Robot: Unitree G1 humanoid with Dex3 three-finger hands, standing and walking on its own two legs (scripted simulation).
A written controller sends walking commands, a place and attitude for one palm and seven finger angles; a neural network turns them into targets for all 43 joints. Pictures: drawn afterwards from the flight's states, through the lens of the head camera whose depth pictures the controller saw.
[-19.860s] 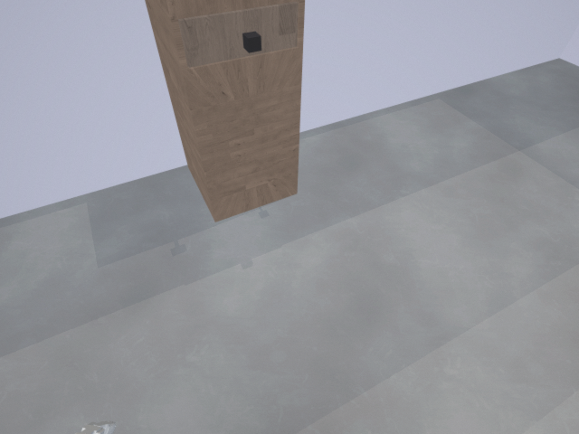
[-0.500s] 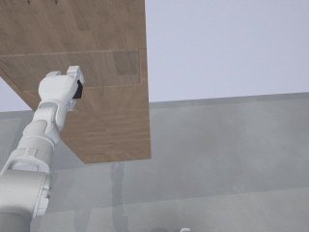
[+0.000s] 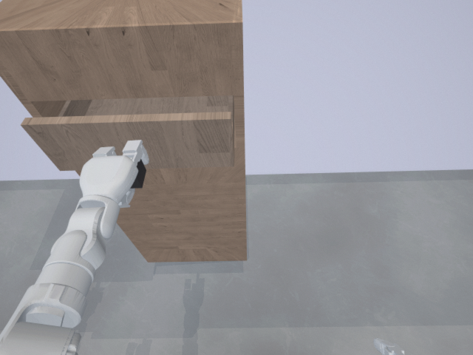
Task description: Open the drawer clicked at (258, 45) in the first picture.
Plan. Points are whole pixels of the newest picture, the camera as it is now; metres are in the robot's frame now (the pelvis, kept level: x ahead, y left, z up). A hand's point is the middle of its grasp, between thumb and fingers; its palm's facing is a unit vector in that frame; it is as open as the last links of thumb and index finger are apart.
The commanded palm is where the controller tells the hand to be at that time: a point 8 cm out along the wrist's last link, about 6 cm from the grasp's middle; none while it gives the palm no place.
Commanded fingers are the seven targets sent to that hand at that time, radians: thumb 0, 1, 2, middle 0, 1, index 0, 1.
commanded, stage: pull the drawer open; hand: left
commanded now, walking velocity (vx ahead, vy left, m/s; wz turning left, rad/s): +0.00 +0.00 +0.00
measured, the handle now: (132, 163) +0.45 +0.22 +0.05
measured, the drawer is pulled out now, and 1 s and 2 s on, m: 0.06 0.18 0.30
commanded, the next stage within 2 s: none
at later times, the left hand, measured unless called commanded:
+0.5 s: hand (114, 222) +0.33 +0.23 +0.03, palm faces -0.02 -0.06 -1.00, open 8.2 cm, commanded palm +0.30 +0.24 +0.10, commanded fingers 0.00 0.90 0.90 -0.40 -1.35 -0.40 -1.35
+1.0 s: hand (106, 254) +0.27 +0.23 +0.03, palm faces +0.00 -0.06 -1.00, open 8.2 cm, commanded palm +0.24 +0.24 +0.10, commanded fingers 0.00 0.90 0.90 -0.40 -1.35 -0.40 -1.35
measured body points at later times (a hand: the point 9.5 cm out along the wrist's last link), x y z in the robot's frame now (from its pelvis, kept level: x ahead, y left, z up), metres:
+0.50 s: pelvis +0.00 -0.01 +0.00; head +0.04 -0.04 +0.45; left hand +0.32 +0.23 +0.09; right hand +0.14 -0.26 -0.12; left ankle -0.03 +0.11 -0.72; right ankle -0.01 -0.11 -0.72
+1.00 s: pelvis -0.01 -0.01 +0.00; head +0.02 -0.05 +0.45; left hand +0.27 +0.23 +0.09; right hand +0.18 -0.24 -0.11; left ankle -0.03 +0.11 -0.72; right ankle -0.01 -0.11 -0.72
